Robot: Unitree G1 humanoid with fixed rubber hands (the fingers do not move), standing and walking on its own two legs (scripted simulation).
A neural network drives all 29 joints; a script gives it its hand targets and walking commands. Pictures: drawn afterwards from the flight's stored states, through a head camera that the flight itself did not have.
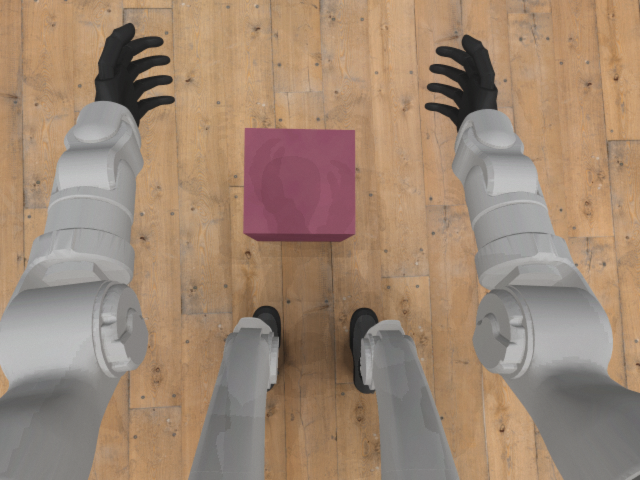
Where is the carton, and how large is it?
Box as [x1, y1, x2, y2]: [243, 128, 354, 241]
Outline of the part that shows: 245,128 243,232 256,240 340,241 354,234 354,130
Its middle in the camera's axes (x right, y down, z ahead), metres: -0.04 -0.11 +0.85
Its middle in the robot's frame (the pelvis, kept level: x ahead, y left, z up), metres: +0.50 +0.04 -0.51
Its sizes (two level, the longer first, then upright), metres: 0.210 0.200 0.250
